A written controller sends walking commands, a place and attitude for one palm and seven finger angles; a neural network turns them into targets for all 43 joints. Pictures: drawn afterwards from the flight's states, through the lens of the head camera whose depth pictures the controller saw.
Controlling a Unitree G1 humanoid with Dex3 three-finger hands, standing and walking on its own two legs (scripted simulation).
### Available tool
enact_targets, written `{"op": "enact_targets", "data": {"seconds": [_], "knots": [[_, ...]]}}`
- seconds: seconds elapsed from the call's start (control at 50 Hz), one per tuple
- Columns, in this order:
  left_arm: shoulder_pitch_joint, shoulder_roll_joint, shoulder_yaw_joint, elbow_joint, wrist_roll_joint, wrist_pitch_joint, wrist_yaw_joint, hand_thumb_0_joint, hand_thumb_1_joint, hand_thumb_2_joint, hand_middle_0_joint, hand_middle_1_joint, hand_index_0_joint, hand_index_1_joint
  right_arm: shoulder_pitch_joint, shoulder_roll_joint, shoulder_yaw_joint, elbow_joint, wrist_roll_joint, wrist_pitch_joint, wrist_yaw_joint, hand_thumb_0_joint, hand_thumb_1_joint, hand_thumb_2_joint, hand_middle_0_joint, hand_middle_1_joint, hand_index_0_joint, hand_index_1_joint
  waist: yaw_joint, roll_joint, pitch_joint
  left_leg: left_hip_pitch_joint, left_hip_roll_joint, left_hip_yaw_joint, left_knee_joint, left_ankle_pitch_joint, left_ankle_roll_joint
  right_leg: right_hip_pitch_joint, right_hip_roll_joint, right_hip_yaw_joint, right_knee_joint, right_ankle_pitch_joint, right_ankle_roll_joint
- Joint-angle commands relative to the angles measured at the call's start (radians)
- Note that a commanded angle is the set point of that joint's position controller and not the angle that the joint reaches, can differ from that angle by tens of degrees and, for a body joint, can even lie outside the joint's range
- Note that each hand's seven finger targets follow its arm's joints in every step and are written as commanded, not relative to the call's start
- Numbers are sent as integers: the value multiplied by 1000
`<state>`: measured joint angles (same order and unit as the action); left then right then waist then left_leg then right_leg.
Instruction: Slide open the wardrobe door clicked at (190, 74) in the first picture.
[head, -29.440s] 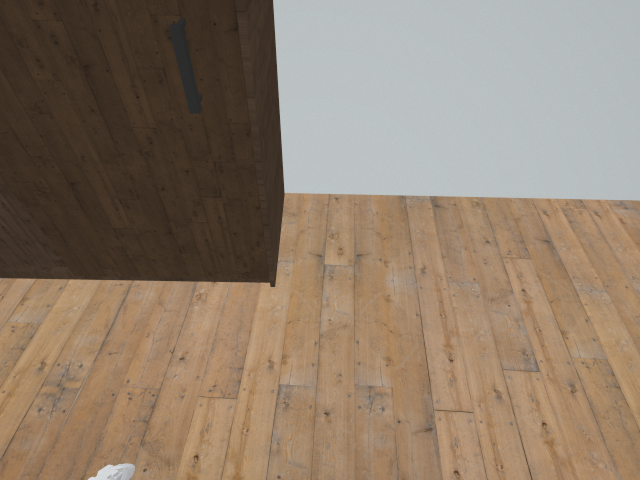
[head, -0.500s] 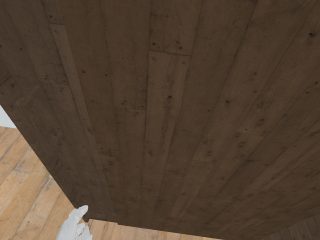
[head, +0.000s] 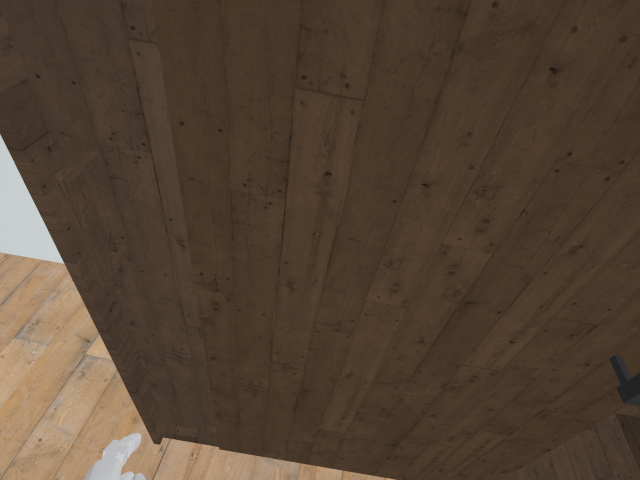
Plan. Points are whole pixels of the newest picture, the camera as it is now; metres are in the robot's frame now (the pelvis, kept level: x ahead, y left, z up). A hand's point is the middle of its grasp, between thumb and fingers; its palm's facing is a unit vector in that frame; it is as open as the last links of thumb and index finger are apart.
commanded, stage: stop walking and hold the door there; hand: right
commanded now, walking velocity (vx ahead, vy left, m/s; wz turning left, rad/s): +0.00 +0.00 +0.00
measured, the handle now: out of the picture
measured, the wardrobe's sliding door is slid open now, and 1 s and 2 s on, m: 0.53 0.53 0.53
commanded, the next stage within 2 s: loosen the grip on the handle in 1.94 s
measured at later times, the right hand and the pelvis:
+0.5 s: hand out of the picture +0.23 -0.39 +0.09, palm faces +0.69 +0.61 -0.40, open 7.2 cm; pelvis -0.01 -0.01 +0.00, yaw -4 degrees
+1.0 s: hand out of the picture +0.23 -0.40 +0.08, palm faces +0.60 +0.69 -0.40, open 6.5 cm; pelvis -0.03 -0.05 -0.01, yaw -8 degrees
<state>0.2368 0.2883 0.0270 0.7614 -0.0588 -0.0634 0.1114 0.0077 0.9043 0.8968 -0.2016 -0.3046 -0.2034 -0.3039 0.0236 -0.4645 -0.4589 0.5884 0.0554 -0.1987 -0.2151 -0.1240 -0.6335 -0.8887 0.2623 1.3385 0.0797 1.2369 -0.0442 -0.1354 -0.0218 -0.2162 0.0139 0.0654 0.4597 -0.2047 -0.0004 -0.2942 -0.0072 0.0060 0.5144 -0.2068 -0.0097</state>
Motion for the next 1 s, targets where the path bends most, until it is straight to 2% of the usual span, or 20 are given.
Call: {"op": "enact_targets", "data": {"seconds": [0.0,0.04,0.12,0.2,0.24,0.28,0.32,0.42,0.44,0.52,0.54,0.6,0.68,0.74,0.78,0.82,0.84,0.9,0.94,0.98], "knots": [[-88,118,38,-129,-6,-44,9,0,900,900,-200,-300,-200,-300,-153,-59,154,2,-32,25,68,0,-900,-900,450,1400,450,1400,79,269,54,-318,160,-172,-197,-350,79,145,-73,96,-8,-148,-7],[-90,128,37,-108,-5,-37,10,0,900,900,-200,-300,-200,-300,-143,-90,136,9,-29,17,67,0,-900,-900,450,1400,450,1400,72,190,75,-355,145,-137,-167,-367,62,157,-85,101,-17,-170,-7],[-93,109,29,-131,0,-47,8,0,900,900,-200,-300,-200,-300,-162,-10,199,-31,-37,-6,66,0,-900,-900,450,1400,450,1400,76,221,57,-297,108,-130,-88,-371,44,80,-116,165,-132,-280,-17],[-121,98,21,-149,-5,-50,6,0,900,900,-200,-300,-200,-300,-141,26,220,-75,-49,-11,55,0,-900,-900,450,1400,450,1400,59,62,36,-25,24,-52,105,-170,0,-117,-186,256,-418,-520,-34],[-112,98,28,-136,-7,-42,7,0,900,900,-200,-300,-200,-300,-103,-35,169,-19,-55,-3,48,0,-900,-900,450,1400,450,1400,40,56,29,24,30,-43,81,-127,-4,-117,-175,202,-421,-495,-27],[-116,90,23,-144,0,-42,2,0,900,900,-200,-300,-200,-300,-157,12,214,-33,-59,-4,51,0,-900,-900,450,1400,450,1400,47,113,-2,35,41,-64,24,-104,4,-80,-156,160,-360,-404,-26],[-108,96,28,-135,1,-39,-1,0,900,900,-200,-300,-200,-300,-183,-13,199,7,-53,3,52,0,-900,-900,450,1400,450,1400,54,214,-25,-37,75,-135,-81,-84,24,24,-129,97,-227,-219,-28],[-76,114,42,-108,-2,-33,-6,0,900,900,-200,-300,-200,-300,-310,-43,203,57,-39,24,65,0,-900,-900,450,1400,450,1400,82,328,-9,-323,187,-258,-230,-257,100,185,-71,33,74,-100,-4],[-75,123,44,-92,-4,-29,-4,0,900,900,-200,-300,-200,-300,-296,-75,182,63,-35,26,65,0,-900,-900,450,1400,450,1400,79,269,1,-336,184,-237,-219,-248,95,199,-70,30,82,-91,-2],[-95,118,38,-117,-3,-41,-1,0,900,900,-200,-300,-200,-300,-285,-50,192,63,-37,15,72,0,-900,-900,450,1400,450,1400,73,267,6,-298,139,-200,-153,-249,64,168,-99,52,-40,-86,-9],[-95,125,38,-107,-7,-33,0,0,900,900,-200,-300,-200,-300,-261,-55,197,74,-35,10,74,0,-900,-900,450,1400,450,1400,71,207,32,-324,124,-178,-147,-286,48,177,-113,57,-55,-129,-11],[-101,116,33,-133,-4,-31,-3,0,900,900,-200,-300,-200,-300,-266,-18,221,76,-42,-12,76,0,-900,-900,450,1400,450,1400,73,207,67,-324,100,-174,-126,-364,39,93,-129,104,-128,-266,-17],[-111,116,33,-151,-3,-36,-3,0,900,900,-200,-300,-200,-300,-242,-21,207,40,-49,-26,66,0,-900,-900,450,1400,450,1400,58,141,54,-197,68,-134,-56,-246,18,12,-155,131,-251,-345,-33],[-110,126,43,-161,-5,-33,-8,0,900,900,-200,-300,-200,-300,-210,-41,192,35,-49,-26,62,0,-900,-900,450,1400,450,1400,45,198,51,-159,129,-175,-97,-172,37,10,-126,71,-145,-188,-31],[-87,131,53,-171,-10,-29,-17,0,900,900,-200,-300,-200,-300,-235,-28,212,7,-47,-28,64,0,-900,-900,450,1400,450,1400,53,296,36,-259,234,-272,-159,-224,94,54,-74,44,51,-178,-11],[-74,121,56,-167,-3,-28,-23,0,900,900,-200,-300,-200,-300,-269,-47,209,-41,-45,-21,62,0,-900,-900,450,1400,450,1400,60,400,10,-281,381,-357,-178,-2,155,93,-29,38,226,-126,16],[-83,132,56,-153,2,-23,-25,0,900,900,-200,-300,-200,-300,-266,-71,194,-62,-42,-16,57,0,-900,-900,450,1400,450,1400,62,379,0,-251,423,-343,-139,166,165,94,-36,60,259,-109,24],[-111,106,44,-146,8,-23,-21,0,900,900,-200,-300,-200,-300,-229,-89,156,-66,-57,-2,55,0,-900,-900,450,1400,450,1400,57,401,-20,-91,408,-247,5,495,112,19,-54,39,100,-112,30],[-140,107,47,-147,5,-8,-12,0,900,900,-200,-300,-200,-300,-221,-83,177,-99,-60,11,53,0,-900,-900,450,1400,450,1400,48,329,-25,-69,346,-175,71,513,66,58,-54,-41,5,149,36],[-126,92,54,-163,3,0,-14,0,900,900,-200,-300,-200,-300,-247,-12,249,-136,-65,12,73,0,-900,-900,450,1400,450,1400,40,381,-71,-69,331,-181,77,487,61,88,-67,-110,23,223,44]]}}
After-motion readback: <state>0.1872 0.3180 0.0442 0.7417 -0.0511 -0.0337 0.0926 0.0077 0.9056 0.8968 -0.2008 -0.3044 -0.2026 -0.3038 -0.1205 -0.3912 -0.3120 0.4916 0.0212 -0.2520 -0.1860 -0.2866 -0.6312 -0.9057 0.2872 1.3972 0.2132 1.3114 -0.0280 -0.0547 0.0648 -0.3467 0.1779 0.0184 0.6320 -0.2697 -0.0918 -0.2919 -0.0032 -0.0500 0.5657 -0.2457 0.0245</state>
